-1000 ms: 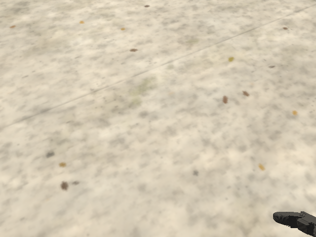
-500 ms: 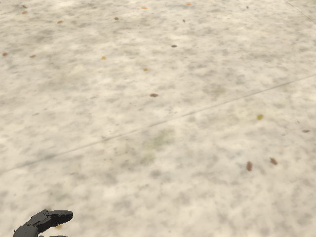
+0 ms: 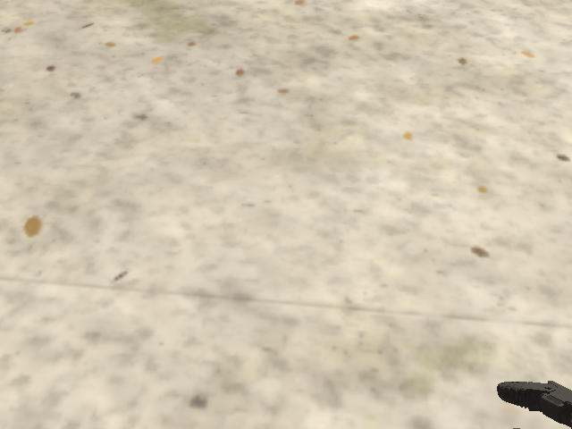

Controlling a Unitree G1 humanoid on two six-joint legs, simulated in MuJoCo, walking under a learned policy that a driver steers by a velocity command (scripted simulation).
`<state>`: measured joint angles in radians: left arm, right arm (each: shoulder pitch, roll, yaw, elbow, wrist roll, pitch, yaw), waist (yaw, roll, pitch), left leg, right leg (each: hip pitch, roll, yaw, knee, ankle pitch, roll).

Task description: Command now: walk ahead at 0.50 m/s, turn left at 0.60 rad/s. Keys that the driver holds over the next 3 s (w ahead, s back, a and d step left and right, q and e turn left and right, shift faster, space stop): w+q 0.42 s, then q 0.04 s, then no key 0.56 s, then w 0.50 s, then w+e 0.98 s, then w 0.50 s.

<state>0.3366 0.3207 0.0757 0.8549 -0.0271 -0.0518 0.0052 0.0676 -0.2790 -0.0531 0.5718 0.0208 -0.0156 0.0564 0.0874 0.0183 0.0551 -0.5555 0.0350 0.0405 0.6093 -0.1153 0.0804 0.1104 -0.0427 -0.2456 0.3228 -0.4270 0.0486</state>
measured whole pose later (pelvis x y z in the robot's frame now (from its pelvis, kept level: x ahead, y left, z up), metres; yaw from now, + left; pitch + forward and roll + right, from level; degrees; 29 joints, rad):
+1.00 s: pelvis +0.40 +0.04 +0.01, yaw +22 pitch -1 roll -1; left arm 0.18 0.26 0.01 0.85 0.02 -0.02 -0.02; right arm 0.15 -0.25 -0.03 0.69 -0.02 0.03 -0.02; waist 0.03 -0.01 0.02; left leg -0.27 0.00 -0.06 0.53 -0.25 -0.01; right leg -0.21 -0.01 -0.04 0.49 -0.27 0.01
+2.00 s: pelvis +0.75 +0.21 +0.02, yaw +9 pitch +0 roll +3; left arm 0.17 0.29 0.07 0.78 -0.02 -0.02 -0.01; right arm 0.31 -0.27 -0.07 0.88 -0.01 -0.10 -0.01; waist -0.06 -0.03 0.02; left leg 0.01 -0.04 0.21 0.21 -0.22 0.03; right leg -0.69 -0.12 0.06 0.84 -0.01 0.00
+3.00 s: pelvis +1.33 +0.20 +0.03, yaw -14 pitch +2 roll +1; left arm 0.14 0.28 0.05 0.67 -0.01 -0.06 0.00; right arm 0.37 -0.26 -0.04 0.90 0.01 -0.09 0.01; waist -0.09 -0.04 0.02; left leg -0.08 -0.06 0.01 0.24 -0.19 0.06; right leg -0.65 -0.10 0.05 0.76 -0.08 0.00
